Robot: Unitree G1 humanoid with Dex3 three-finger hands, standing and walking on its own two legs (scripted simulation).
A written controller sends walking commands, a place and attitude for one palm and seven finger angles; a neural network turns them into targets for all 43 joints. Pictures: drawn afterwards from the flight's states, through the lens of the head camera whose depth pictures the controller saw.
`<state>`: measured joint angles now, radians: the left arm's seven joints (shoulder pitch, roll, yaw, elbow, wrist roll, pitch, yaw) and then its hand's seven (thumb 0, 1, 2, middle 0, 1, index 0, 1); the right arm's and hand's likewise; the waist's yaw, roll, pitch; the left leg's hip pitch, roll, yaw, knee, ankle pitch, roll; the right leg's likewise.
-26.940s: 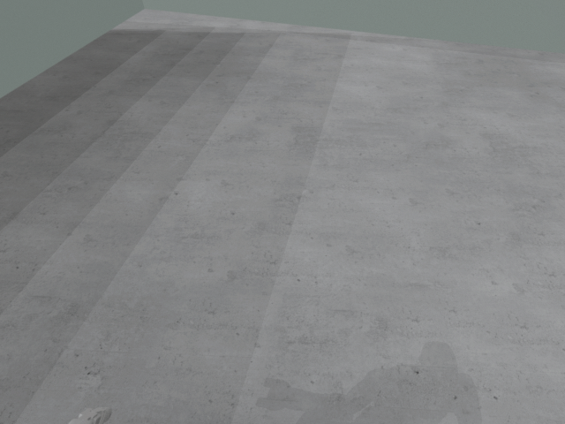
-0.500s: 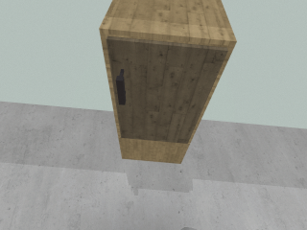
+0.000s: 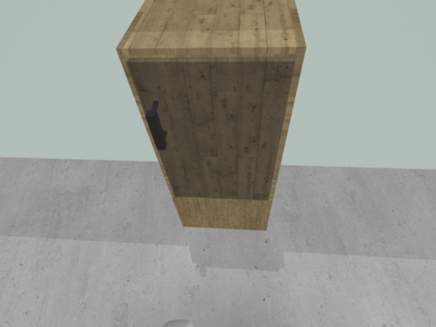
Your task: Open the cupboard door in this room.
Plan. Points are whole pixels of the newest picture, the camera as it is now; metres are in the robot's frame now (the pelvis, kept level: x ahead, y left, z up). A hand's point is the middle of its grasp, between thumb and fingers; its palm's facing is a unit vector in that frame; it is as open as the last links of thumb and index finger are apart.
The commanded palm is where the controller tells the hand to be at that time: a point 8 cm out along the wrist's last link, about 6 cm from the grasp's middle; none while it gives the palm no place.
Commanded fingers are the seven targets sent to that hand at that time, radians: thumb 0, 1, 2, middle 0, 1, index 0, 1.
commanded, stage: come to a stop and stand still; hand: left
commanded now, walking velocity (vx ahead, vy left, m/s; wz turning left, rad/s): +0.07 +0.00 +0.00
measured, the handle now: (158, 125) +0.58 +0.21 -0.02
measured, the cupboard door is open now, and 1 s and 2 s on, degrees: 0 0 0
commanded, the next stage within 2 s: look again from close up in 0.62 s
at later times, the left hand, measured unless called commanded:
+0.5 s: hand out of the picture -0.05 +0.21 -0.18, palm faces +0.03 -0.98 -0.17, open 7.4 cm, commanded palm none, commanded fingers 0.00 0.90 0.90 -0.20 -0.30 -0.20 -0.30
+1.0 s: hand out of the picture -0.02 +0.23 -0.17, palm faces +0.03 -0.97 -0.24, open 7.4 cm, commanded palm none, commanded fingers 0.00 0.90 0.90 -0.20 -0.30 -0.20 -0.30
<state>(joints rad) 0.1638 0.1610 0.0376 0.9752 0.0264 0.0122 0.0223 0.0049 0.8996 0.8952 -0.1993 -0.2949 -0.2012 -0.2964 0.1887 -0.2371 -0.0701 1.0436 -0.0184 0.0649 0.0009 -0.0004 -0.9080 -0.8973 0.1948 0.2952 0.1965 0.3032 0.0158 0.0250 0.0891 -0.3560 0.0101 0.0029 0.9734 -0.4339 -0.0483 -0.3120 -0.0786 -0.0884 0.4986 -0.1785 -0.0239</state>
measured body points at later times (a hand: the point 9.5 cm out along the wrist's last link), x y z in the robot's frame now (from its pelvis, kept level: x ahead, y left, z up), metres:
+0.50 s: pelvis -0.04 +0.05 +0.00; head -0.02 +0.05 +0.45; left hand -0.05 +0.27 -0.16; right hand -0.03 -0.17 -0.16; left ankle -0.06 +0.15 -0.74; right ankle -0.02 -0.09 -0.74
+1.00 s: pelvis -0.03 +0.04 +0.00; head -0.03 +0.02 +0.45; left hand -0.02 +0.28 -0.15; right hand -0.02 -0.18 -0.17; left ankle -0.06 +0.15 -0.74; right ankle -0.02 -0.09 -0.74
